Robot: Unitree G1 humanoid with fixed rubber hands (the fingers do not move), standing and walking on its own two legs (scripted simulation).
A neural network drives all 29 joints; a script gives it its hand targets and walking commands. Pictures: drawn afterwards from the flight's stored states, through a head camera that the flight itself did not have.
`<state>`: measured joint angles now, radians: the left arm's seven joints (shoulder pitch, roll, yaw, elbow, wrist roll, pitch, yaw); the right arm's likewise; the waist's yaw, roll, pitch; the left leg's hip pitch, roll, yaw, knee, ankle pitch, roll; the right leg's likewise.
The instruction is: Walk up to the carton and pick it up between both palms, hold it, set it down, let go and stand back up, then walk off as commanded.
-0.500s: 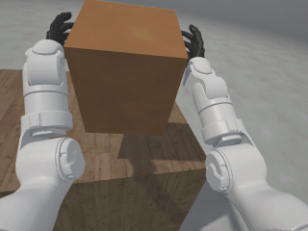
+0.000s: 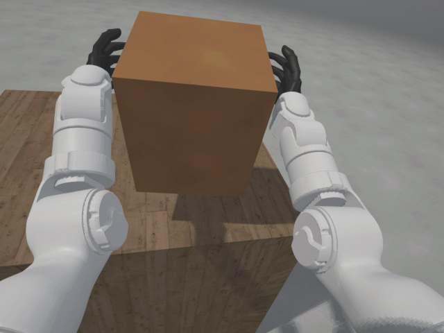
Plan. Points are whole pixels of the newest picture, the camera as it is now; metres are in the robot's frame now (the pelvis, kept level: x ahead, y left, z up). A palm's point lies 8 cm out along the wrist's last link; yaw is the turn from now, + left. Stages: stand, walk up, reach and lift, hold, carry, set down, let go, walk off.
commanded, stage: set down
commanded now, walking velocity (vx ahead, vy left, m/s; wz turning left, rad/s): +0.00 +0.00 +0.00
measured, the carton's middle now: (195, 112) +0.44 +0.00 +0.23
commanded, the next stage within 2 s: none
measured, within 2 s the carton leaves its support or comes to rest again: neither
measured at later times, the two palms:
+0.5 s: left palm (107, 92) +0.45 +0.15 +0.25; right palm (279, 113) +0.40 -0.15 +0.25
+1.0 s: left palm (107, 100) +0.47 +0.16 +0.23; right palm (271, 120) +0.41 -0.14 +0.23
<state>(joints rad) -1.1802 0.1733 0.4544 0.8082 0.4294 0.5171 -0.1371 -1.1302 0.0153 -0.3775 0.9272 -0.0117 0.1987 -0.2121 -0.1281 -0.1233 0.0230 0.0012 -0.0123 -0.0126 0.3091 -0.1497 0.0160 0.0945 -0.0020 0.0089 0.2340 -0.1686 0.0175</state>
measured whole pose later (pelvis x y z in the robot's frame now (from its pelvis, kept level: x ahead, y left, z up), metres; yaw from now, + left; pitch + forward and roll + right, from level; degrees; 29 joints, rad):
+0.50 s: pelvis +0.01 +0.00 +0.00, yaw +0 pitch -8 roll -1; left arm -1.11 0.18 0.44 0.84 0.41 0.44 -0.16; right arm -1.02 0.08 -0.39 0.85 -0.06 0.15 -0.23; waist -0.14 -0.13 0.03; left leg -0.01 -0.01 0.00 0.32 -0.17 0.02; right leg 0.10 -0.01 -0.01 0.23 -0.18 0.02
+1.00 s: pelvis +0.01 +0.01 +0.00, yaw -1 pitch -5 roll -1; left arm -1.15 0.22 0.44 1.02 0.39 0.33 -0.14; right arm -1.03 0.13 -0.52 0.86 -0.17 0.13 -0.22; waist -0.13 -0.12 0.00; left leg -0.06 -0.02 0.03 0.30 -0.16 0.04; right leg 0.03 -0.02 0.00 0.23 -0.17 0.03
